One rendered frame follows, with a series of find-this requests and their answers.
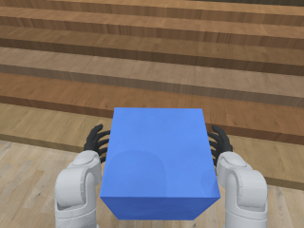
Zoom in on left robot hand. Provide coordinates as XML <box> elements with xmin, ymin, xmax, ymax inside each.
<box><xmin>84</xmin><ymin>124</ymin><xmax>111</xmax><ymax>163</ymax></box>

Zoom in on carton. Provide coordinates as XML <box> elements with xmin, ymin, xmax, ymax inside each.
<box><xmin>99</xmin><ymin>107</ymin><xmax>221</xmax><ymax>220</ymax></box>

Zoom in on right robot hand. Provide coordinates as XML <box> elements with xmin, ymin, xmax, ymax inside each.
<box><xmin>207</xmin><ymin>125</ymin><xmax>233</xmax><ymax>167</ymax></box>

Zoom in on right robot forearm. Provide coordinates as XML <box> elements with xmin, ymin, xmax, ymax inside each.
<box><xmin>216</xmin><ymin>151</ymin><xmax>268</xmax><ymax>228</ymax></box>

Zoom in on left robot forearm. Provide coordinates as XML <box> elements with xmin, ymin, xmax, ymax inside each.
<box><xmin>54</xmin><ymin>150</ymin><xmax>103</xmax><ymax>228</ymax></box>

